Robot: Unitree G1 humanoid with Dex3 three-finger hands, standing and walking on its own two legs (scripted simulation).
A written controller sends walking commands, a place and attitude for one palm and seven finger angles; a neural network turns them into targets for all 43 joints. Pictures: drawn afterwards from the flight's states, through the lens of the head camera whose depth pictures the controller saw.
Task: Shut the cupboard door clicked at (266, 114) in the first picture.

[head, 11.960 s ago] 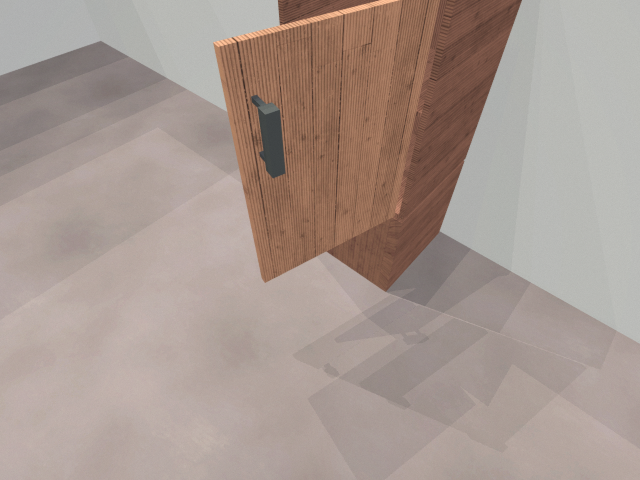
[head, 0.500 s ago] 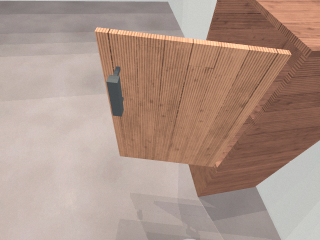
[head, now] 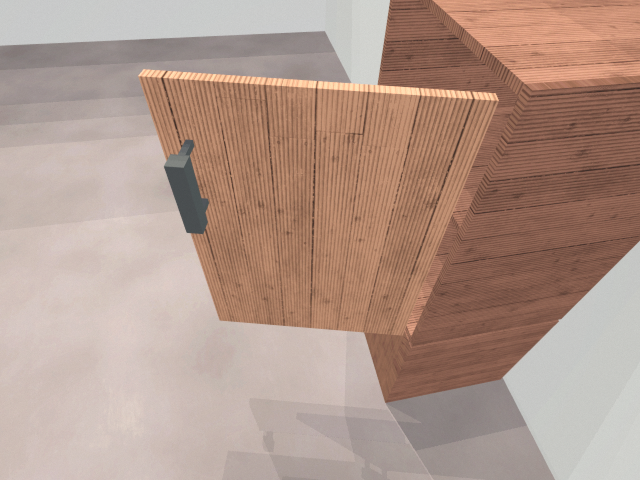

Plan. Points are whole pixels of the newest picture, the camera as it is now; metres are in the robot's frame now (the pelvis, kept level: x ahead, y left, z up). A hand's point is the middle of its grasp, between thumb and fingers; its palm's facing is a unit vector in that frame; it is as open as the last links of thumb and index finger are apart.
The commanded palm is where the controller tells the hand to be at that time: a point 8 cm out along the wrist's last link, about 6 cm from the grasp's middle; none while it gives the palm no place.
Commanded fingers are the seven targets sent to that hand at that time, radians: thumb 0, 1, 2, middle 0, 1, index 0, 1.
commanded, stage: come to a stop and stand still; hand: left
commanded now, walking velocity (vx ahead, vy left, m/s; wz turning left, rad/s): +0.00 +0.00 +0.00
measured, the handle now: (192, 187) +0.48 +0.21 +0.10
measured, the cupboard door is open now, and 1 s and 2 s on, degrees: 74 74 74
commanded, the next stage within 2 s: look again from close up in 0.26 s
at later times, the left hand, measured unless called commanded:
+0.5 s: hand out of the picture -0.01 +0.15 -0.18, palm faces +0.03 -0.98 -0.17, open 7.3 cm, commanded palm none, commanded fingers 0.00 0.90 0.90 -0.20 -0.30 -0.20 -0.30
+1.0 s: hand out of the picture +0.04 +0.21 -0.17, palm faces +0.00 -0.97 -0.23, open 7.3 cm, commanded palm +0.12 +0.26 -0.07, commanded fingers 0.00 0.90 0.90 -0.22 -0.32 -0.22 -0.32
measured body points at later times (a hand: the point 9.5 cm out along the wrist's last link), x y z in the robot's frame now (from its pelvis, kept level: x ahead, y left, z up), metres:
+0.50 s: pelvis +0.02 +0.00 +0.00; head +0.03 -0.01 +0.44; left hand -0.01 +0.21 -0.16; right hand +0.04 -0.23 -0.17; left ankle +0.02 +0.13 -0.74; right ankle -0.03 -0.09 -0.74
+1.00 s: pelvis +0.03 +0.03 +0.00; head +0.05 +0.02 +0.45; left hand +0.04 +0.26 -0.16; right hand +0.03 -0.20 -0.16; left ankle +0.02 +0.13 -0.74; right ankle -0.03 -0.09 -0.74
